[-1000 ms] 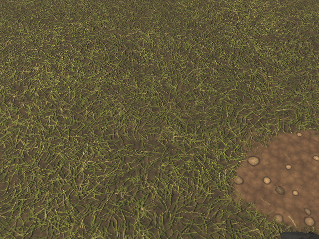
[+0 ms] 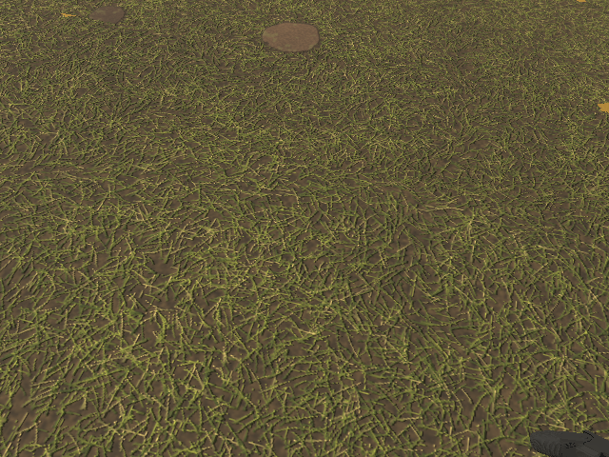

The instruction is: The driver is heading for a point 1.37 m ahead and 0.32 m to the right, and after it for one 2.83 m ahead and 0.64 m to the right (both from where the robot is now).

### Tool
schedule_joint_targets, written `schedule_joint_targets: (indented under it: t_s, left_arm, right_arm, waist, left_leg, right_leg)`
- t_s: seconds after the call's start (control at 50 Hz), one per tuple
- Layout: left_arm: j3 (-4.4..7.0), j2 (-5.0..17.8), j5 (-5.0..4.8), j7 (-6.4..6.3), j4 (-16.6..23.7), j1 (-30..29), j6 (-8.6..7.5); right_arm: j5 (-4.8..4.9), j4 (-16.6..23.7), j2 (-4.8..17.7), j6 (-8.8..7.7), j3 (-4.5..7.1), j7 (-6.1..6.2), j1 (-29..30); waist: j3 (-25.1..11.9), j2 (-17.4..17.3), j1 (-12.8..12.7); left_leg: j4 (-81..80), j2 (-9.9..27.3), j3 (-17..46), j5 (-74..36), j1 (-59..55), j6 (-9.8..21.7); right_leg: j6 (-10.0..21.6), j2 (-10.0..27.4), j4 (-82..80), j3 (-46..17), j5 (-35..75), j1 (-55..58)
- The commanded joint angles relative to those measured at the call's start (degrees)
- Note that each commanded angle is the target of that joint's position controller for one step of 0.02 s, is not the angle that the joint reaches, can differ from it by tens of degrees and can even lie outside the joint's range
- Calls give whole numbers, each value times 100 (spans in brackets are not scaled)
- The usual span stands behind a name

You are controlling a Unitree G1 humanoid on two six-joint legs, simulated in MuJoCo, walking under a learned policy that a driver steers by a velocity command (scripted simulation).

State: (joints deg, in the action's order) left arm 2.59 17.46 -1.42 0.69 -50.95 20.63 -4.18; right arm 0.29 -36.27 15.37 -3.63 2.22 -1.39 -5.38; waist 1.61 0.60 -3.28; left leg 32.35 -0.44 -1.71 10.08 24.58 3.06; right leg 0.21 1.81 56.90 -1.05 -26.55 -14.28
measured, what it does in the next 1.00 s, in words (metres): walks ahead: right foot, then left foot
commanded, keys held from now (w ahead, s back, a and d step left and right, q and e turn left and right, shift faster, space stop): w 0.82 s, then w+e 0.18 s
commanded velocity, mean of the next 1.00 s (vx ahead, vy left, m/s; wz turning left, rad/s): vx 0.50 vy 0.00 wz -0.02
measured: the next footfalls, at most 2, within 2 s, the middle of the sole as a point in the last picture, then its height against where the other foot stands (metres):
right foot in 0.44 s outside the picture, level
left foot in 0.96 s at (285, 348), level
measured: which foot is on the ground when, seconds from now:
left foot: down 0.00-0.46, up 0.48-0.94, down 0.96-1.00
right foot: up 0.00-0.42, down 0.44-0.98, up 1.00-1.00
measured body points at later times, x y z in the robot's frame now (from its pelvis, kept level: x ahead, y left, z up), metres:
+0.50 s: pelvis +0.28 -0.05 +0.00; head +0.31 -0.06 +0.44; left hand +0.48 +0.20 -0.09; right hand +0.28 -0.33 -0.14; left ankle +0.10 +0.10 -0.67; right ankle +0.37 -0.14 -0.73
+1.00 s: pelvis +0.56 -0.01 +0.00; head +0.59 +0.00 +0.45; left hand +0.55 +0.26 -0.15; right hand +0.76 -0.25 -0.09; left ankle +0.67 +0.10 -0.73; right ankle +0.38 -0.14 -0.70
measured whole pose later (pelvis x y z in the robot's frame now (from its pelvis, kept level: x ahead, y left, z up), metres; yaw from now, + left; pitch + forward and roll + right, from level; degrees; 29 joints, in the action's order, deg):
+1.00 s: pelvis +0.56 -0.01 +0.00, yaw -3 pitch +2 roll -1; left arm 2.3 15.7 4.5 4.3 -54.9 22.7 -5.5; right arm -3.3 -42.3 14.2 -5.3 1.2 -1.7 -2.8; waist 1.2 0.0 -3.3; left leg 31.5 1.3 -1.4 7.6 26.8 2.2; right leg 1.8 -0.6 36.9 -3.0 -26.9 -3.7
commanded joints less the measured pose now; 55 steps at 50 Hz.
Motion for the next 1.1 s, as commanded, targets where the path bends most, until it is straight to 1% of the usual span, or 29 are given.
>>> schedule_joint_targets:
  t_s: [0.02, 0.04, 0.1, 0.16, 0.24, 0.3, 0.36, 0.4, 0.42, 0.44, 0.46, 0.48, 0.5, 0.52, 0.54, 0.56, 0.64, 0.76, 0.84, 0.88, 0.92, 0.94, 0.96, 0.98, 1.0, 1.02, 1.04, 1.06, 1.1]
  left_arm:
    - [132, 719, -18, 7, 672, -581, -221]
    - [159, 682, 62, -7, 643, -546, -168]
    - [109, 382, 91, -13, 568, -389, -3]
    - [76, 295, 149, -23, 737, -949, 27]
    - [-7, 148, 108, 78, 925, -1770, -51]
    - [-19, 200, 65, 158, 1098, -2238, -83]
    - [7, 322, 69, 236, 1215, -2372, -116]
    - [79, 483, 82, 240, 1129, -1970, -136]
    - [192, 664, 100, 205, 922, -1289, -137]
    - [326, 992, 130, 149, 676, -322, -129]
    - [473, 1593, 206, 108, 583, 331, -86]
    - [368, 1195, 83, 125, 518, 470, -55]
    - [264, 938, 53, 114, 570, 78, -55]
    - [221, 783, 85, 96, 654, -308, -47]
    - [173, 624, 132, 104, 681, -637, -51]
    - [119, 448, 196, 113, 711, -841, -85]
    - [165, 564, 171, 95, 583, -869, -192]
    - [210, 758, 97, -29, 314, -382, -128]
    - [238, 821, 28, -45, 60, 83, -18]
    - [265, 862, 2, -74, -8, 119, 58]
    - [304, 962, -9, -102, 2, -21, 112]
    - [8, 312, 963, 284, -173, 137, -143]
    - [37, 222, 873, 464, -136, 173, -251]
    - [-191, -477, 846, 556, -14, 1225, -389]
    - [-126, -60, 632, 667, 4, 493, -444]
    - [-12, 176, 506, 584, 124, -320, -410]
    - [17, 266, 478, 386, 105, -394, -389]
    - [-8, 232, 588, 274, 77, -143, -361]
    - [-113, -104, 698, 282, 100, -232, -251]
  right_arm:
    - [-18, -53, 822, -20, 263, 10, -1151]
    - [-54, -40, 674, -56, 221, -9, -917]
    - [-41, -143, 694, -164, 247, -13, -772]
    - [-32, -338, 829, -201, 293, 47, -966]
    - [18, -571, 990, -152, 327, 120, -1310]
    - [66, -806, 1073, -97, 351, 135, -1656]
    - [95, -974, 1125, -7, 383, 171, -1760]
    - [93, -1018, 1193, 59, 403, 198, -1673]
    - [84, -1017, 1149, 98, 376, 213, -1602]
    - [14, -947, 943, 111, 278, 238, -1650]
    - [-24, -786, 354, 7, 85, 187, -2308]
    - [6, -881, 457, -113, 88, 167, -2167]
    - [165, -751, 933, -200, 223, 121, -1685]
    - [209, -645, 937, -238, 213, 120, -1271]
    - [133, -606, 882, -229, 219, 143, -1045]
    - [70, -641, 839, -171, 252, 164, -1096]
    - [8, -684, 526, 15, 205, 197, -1162]
    - [10, -418, 311, -80, 106, 103, 33]
    - [64, -199, 357, -131, 93, -12, 665]
    - [57, -127, 470, -177, 127, -64, 702]
    - [45, -237, 654, -214, 206, -69, 259]
    - [-550, -565, 632, -171, 91, -47, -481]
    - [-536, -698, 962, -176, 262, -39, -1228]
    - [-444, -849, 1285, -147, 247, -7, -2310]
    - [-515, -1080, 805, -142, 144, 67, -3028]
    - [-447, -1191, 810, -221, 158, 144, -2607]
    - [-339, -1138, 643, -243, 108, 189, -1952]
    - [-328, -1116, 285, -235, -32, 235, -1649]
    - [-385, -970, -126, -265, -182, 301, -1059]
  waist:
    - [-562, -567, 671]
    - [-379, -599, 473]
    - [-262, -596, 198]
    - [-58, -389, 283]
    - [126, -352, 576]
    - [239, -345, 734]
    - [242, -403, 670]
    - [-25, -534, 406]
    - [-448, -493, 45]
    - [-1206, -290, -326]
    - [-2129, 993, -203]
    - [-2478, 1369, -330]
    - [-1578, 966, -314]
    - [-987, 597, -190]
    - [-513, 341, -27]
    - [-349, 433, 177]
    - [-177, 401, 416]
    - [96, 248, 42]
    - [291, 218, -168]
    - [285, 260, -52]
    - [42, 375, 252]
    - [-428, 120, 622]
    - [-1111, -200, 948]
    - [-2754, -1668, 882]
    - [-2351, -1267, 1462]
    - [-789, -947, 1347]
    - [-212, -878, 996]
    - [-484, -798, 663]
    - [-320, -555, 289]
  left_leg:
    - [-1742, 1660, 2489, 387, -2727, 1141]
    - [-1920, 1476, 2126, -70, -2190, 1070]
    - [-2323, 1320, 1538, -835, -1517, 1144]
    - [-2479, 1249, 1105, -1221, -1528, 1126]
    - [-2532, 1079, 634, -1084, -1553, 904]
    - [-2401, 1278, 668, -971, -2001, 865]
    - [-2046, 1522, 753, -1375, -2613, 741]
    - [-1502, 1489, 686, -2549, -2819, 605]
    - [-686, 1243, 476, -3380, -2713, 471]
    - [638, 950, 237, -2896, -1973, 278]
    - [2955, 89, -45, -631, 393, -196]
    - [3880, -269, 690, 2266, 1319, -246]
    - [4281, 96, 862, 2072, 1912, -158]
    - [4101, 403, 674, 1564, 1945, -90]
    - [3708, 605, 561, 1150, 1780, -105]
    - [3385, 786, 610, 841, 1411, -113]
    - [2736, 895, 532, 214, 1113, -319]
    - [604, 689, 276, -1525, 1065, -397]
    - [-46, 546, 292, -1455, 1123, -309]
    - [-302, 483, 378, -1074, 1027, -205]
    - [-466, 311, 269, -682, 287, -87]
    - [-444, 307, 245, -1455, -853, 167]
    - [-166, 424, 227, -1123, -2630, 574]
    - [-410, 1893, 2515, -805, -5958, 2118]
    - [-1522, 2278, 4131, 1412, -5910, 1878]
    - [-1867, 2026, 3482, 2555, -4407, 1126]
    - [-2030, 1992, 2816, 2213, -3226, 977]
    - [-2132, 1934, 2340, 1434, -2678, 974]
    - [-2451, 1845, 1544, 203, -1789, 930]
  right_leg:
    - [104, 453, 1221, -189, 476, -2971]
    - [70, 603, 899, -242, 777, -2641]
    - [-80, 653, 486, -201, 1239, -2183]
    - [-190, 657, -453, -205, 2092, -2460]
    - [-155, 416, -1891, -15, 3212, -2122]
    - [-62, 306, -2386, -18, 3246, -2127]
    - [153, 234, -2712, -38, 2684, -2144]
    - [326, 20, -2845, 179, 2272, -1459]
    - [475, -169, -2969, 365, 2298, -495]
    - [737, 235, -2717, -28, 2542, 1091]
    - [1660, 1721, -2872, -2553, 1737, 3453]
    - [1903, 2027, -3796, -4115, 929, 3789]
    - [1607, 1882, -3949, -3443, 444, 3145]
    - [1412, 1665, -4053, -2714, 605, 2331]
    - [1333, 1444, -4254, -2177, 1059, 1510]
    - [1249, 1248, -4428, -1796, 1489, 965]
    - [1394, 1089, -4919, -1061, 2450, 315]
    - [1139, 810, -5044, -267, 2808, 541]
    - [1119, 1085, -4799, -396, 2756, 1162]
    - [1048, 1246, -4492, -591, 2976, 1466]
    - [949, 1256, -3997, -711, 3645, 1525]
    - [925, 971, -3529, -583, 3939, 1378]
    - [666, 317, -2403, -222, 3660, 564]
    - [263, -727, -537, -56, 906, -1799]
    - [350, -777, 726, -405, -647, -3137]
    - [552, -342, 1346, -645, 43, -3640]
    - [590, -14, 1487, -468, 442, -3449]
    - [683, 259, 1279, -568, 805, -2881]
    - [596, 480, 1039, -587, 1152, -2247]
